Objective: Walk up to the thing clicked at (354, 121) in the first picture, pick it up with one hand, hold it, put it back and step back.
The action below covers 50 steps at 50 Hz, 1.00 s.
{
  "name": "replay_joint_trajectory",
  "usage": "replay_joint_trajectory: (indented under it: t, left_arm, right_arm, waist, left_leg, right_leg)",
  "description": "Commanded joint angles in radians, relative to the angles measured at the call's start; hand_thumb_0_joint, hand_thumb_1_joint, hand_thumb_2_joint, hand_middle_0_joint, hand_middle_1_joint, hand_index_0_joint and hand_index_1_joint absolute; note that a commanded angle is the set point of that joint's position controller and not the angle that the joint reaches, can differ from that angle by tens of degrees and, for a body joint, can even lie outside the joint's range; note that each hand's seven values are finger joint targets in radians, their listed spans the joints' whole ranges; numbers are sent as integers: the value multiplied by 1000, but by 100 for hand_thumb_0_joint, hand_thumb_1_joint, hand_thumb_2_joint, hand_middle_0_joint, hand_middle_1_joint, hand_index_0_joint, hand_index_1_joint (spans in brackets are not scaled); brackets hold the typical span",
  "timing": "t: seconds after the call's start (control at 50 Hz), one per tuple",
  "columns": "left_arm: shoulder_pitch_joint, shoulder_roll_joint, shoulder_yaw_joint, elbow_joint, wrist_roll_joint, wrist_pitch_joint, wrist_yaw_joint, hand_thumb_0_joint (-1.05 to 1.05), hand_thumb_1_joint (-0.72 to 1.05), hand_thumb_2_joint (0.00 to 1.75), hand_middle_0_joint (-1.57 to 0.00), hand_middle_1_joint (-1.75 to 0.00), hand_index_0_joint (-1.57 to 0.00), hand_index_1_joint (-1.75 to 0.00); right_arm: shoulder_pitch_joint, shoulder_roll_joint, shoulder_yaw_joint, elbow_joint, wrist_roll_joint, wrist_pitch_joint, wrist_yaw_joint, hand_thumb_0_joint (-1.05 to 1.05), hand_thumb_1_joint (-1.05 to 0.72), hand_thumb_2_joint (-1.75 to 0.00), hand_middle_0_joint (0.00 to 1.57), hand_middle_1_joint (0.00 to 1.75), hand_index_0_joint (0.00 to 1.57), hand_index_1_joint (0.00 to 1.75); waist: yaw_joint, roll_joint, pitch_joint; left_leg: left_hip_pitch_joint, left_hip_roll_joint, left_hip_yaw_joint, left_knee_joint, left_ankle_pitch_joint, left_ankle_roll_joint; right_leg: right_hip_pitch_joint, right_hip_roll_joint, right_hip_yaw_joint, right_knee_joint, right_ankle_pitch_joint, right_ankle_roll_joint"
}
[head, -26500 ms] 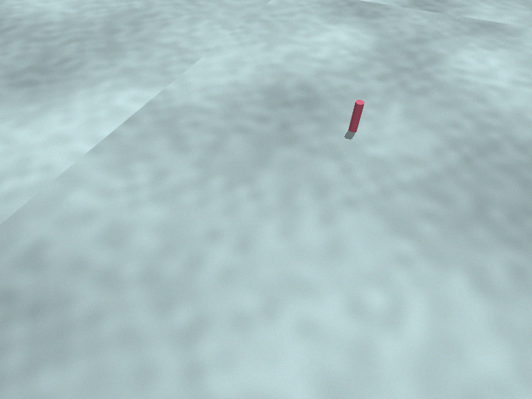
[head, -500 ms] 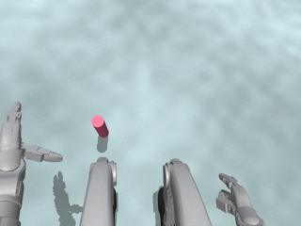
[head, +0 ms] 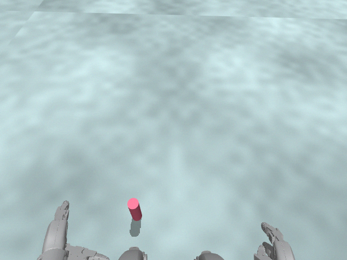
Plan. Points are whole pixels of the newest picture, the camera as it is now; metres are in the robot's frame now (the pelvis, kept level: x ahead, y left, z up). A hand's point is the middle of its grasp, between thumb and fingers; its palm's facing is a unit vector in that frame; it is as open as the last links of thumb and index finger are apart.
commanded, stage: home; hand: left
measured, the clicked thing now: (135, 210) +0.42 +0.15 -0.60
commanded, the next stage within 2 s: stand in 1.76 s
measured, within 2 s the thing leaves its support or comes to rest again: neither
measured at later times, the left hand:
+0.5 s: hand (87, 249) +0.17 +0.17 -0.03, palm faces +0.13 -0.95 -0.28, open 17.4 cm
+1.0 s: hand (90, 250) +0.17 +0.17 -0.04, palm faces +0.12 -0.95 -0.29, open 17.3 cm
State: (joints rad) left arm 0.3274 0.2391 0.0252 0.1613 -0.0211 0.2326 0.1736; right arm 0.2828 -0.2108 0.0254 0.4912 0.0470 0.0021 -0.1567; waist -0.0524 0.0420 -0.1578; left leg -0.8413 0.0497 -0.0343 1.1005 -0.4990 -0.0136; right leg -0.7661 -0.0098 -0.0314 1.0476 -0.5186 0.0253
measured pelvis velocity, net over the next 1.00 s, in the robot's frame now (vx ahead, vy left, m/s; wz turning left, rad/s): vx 0.01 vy -0.01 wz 0.01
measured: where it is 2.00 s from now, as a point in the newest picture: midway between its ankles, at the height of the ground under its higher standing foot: outside the picture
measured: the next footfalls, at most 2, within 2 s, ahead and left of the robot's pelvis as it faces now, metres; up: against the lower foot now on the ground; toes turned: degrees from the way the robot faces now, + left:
none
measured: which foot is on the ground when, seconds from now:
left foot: down 0.00-1.00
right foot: down 0.00-1.00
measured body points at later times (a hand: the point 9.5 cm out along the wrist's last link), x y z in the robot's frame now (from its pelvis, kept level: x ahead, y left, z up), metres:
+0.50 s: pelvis +0.01 -0.01 +0.02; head +0.03 -0.01 +0.47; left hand +0.16 +0.22 -0.01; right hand +0.18 -0.25 -0.05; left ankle +0.02 +0.12 -0.66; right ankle +0.00 -0.14 -0.66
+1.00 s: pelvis +0.01 -0.01 +0.02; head +0.03 -0.02 +0.47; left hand +0.16 +0.22 -0.01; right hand +0.17 -0.26 -0.05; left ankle +0.02 +0.12 -0.66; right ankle +0.00 -0.14 -0.66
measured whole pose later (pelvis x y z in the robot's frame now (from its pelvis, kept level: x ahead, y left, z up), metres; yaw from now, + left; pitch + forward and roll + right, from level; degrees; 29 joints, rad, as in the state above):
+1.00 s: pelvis +0.01 -0.01 +0.02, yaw +1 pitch +8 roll -1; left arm 0.47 0.19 -0.01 0.01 -0.01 0.26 0.14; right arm 0.27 -0.22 0.02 0.50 0.01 -0.11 -0.18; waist -0.02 0.04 -0.10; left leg -0.65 0.05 -0.03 0.96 -0.46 -0.03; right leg -0.58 -0.01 -0.04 0.93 -0.49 0.01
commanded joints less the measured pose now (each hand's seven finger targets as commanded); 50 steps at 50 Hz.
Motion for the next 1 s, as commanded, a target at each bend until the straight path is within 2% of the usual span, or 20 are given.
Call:
replay_joint_trajectory:
  t: [0.0,0.02,0.1,0.16,0.2,0.22,0.32,0.38,0.4,0.46,0.5,0.52,0.54,0.58,0.64,0.78,0.84,0.86,0.96,0.98]
  left_arm:
    - [69,93,17,-297,7,-13,16,0,-56,5,-5,-5,-5,-5]
    - [82,84,7,-307,7,-8,15,0,-55,5,-5,-5,-5,-5]
    - [115,83,18,-358,9,-6,2,0,-56,5,-5,-5,-5,-5]
    - [154,68,12,-387,11,-9,-7,0,-56,5,-5,-5,-5,-5]
    - [136,65,13,-378,13,-11,-13,0,-57,4,-5,-5,-5,-5]
    - [116,60,11,-369,16,-15,-14,0,-53,7,-5,-6,-5,-6]
    - [104,61,20,-394,19,-22,-15,0,-55,5,-5,-5,-5,-5]
    - [98,57,11,-399,19,-18,-15,0,-54,6,-5,-5,-5,-5]
    - [124,57,12,-397,20,-16,-14,0,-56,5,-5,-5,-5,-5]
    - [158,60,25,-350,21,-8,-14,0,-54,6,-5,-5,-5,-5]
    - [156,66,31,-340,19,-10,-14,0,-54,6,-5,-5,-5,-5]
    - [142,55,22,-334,20,-10,-18,0,-53,6,-5,-6,-5,-6]
    - [146,57,28,-330,19,-13,-17,0,-52,7,-5,-6,-5,-6]
    - [140,47,14,-327,19,-14,-22,0,-51,8,-5,-6,-6,-6]
    - [127,66,29,-346,19,-18,-21,0,-53,7,-5,-6,-5,-6]
    - [122,56,20,-341,19,-18,-24,0,-54,6,-5,-6,-5,-5]
    - [144,60,29,-332,21,-18,-23,0,-54,6,-5,-5,-5,-5]
    - [124,59,22,-332,20,-18,-25,0,-51,8,-5,-6,-6,-6]
    - [119,66,30,-344,19,-17,-23,0,-55,6,-5,-5,-5,-5]
    - [116,55,17,-343,20,-19,-26,0,-53,7,-5,-6,-5,-6]
  right_arm:
    - [-55,-117,-51,-170,-4,-76,-27,0,-90,-90,20,30,20,30]
    - [-61,-114,-49,-177,-5,-80,-28,0,-90,-90,20,30,20,30]
    - [-70,-115,-49,-191,-12,-100,-31,0,-90,-90,20,30,20,30]
    - [-59,-113,-51,-193,-19,-118,-34,0,-90,-90,20,30,20,30]
    - [-60,-117,-51,-190,-23,-127,-33,0,-90,-90,20,30,20,30]
    - [-60,-119,-53,-186,-26,-130,-34,0,-90,-90,20,30,20,30]
    - [-54,-110,-50,-171,-33,-148,-32,0,-90,-90,20,30,20,30]
    - [-61,-115,-51,-167,-33,-157,-34,0,-90,-90,20,30,20,30]
    - [-65,-114,-50,-170,-35,-159,-34,0,-90,-90,20,30,20,30]
    - [-66,-113,-48,-163,-35,-157,-33,0,-90,-90,20,30,20,30]
    - [-72,-115,-48,-161,-35,-154,-32,0,-90,-90,20,30,20,30]
    - [-71,-117,-51,-160,-37,-154,-32,0,-90,-90,20,30,20,30]
    - [-72,-113,-49,-156,-35,-154,-31,0,-90,-90,20,30,20,30]
    - [-72,-119,-53,-161,-37,-156,-30,0,-90,-90,20,30,20,30]
    - [-74,-115,-52,-159,-35,-159,-30,0,-90,-90,20,30,20,30]
    - [-72,-122,-58,-156,-36,-169,-32,0,-90,-90,20,30,20,30]
    - [-69,-117,-56,-151,-37,-168,-34,0,-90,-90,20,30,20,30]
    - [-71,-122,-58,-153,-36,-169,-34,0,-90,-90,20,30,20,30]
    - [-72,-119,-57,-147,-37,-173,-37,0,-90,-90,20,30,20,30]
    - [-75,-116,-55,-147,-38,-175,-37,0,-90,-90,20,30,20,30]
  waist:
    - [15,1,-120]
    - [12,-16,-72]
    - [16,-40,-16]
    - [19,-30,-40]
    - [14,-31,-18]
    - [3,-23,-17]
    - [22,8,-75]
    - [18,20,-80]
    - [20,14,-103]
    - [25,-29,-90]
    - [29,-30,-52]
    - [25,-44,-56]
    - [34,-38,-31]
    - [26,-21,-38]
    - [33,-8,-27]
    - [22,-37,-51]
    - [32,-28,-70]
    - [23,-40,-46]
    - [29,-29,-46]
    - [27,-32,-44]
  left_leg:
    - [235,-25,14,-234,208,19]
    - [229,-25,12,-248,187,20]
    - [237,-23,10,-287,143,19]
    - [265,-28,25,-280,186,18]
    - [268,-29,24,-283,193,16]
    - [278,-27,25,-282,186,15]
    - [307,-35,27,-272,230,13]
    - [328,-34,27,-275,241,10]
    - [333,-34,25,-270,273,10]
    - [317,-36,32,-250,322,15]
    - [298,-37,33,-255,307,17]
    - [296,-38,34,-255,291,17]
    - [291,-37,33,-264,279,16]
    - [303,-35,32,-274,264,13]
    - [294,-38,32,-282,231,14]
    - [312,-35,36,-273,246,19]
    - [315,-36,37,-269,267,17]
    - [309,-35,35,-275,244,18]
    - [306,-38,43,-272,236,19]
    - [312,-36,39,-277,236,18]
  right_leg:
    - [131,36,-40,-208,224,-32]
    - [128,36,-44,-225,205,-29]
    - [133,38,-45,-258,156,-26]
    - [158,36,-38,-262,192,-26]
    - [156,38,-40,-257,200,-25]
    - [153,37,-36,-259,195,-26]
    - [195,30,-27,-257,234,-27]
    - [195,32,-27,-262,242,-26]
    - [215,32,-29,-259,273,-26]
    - [232,28,-24,-266,335,-19]
    - [223,28,-27,-274,324,-18]
    - [221,27,-24,-275,309,-18]
    - [219,27,-26,-278,292,-19]
    - [205,31,-30,-275,270,-22]
    - [203,29,-29,-285,240,-22]
    - [208,30,-25,-283,263,-19]
    - [220,29,-25,-280,281,-21]
    - [204,30,-25,-283,258,-19]
    - [208,25,-19,-294,256,-18]
    - [210,28,-23,-288,250,-20]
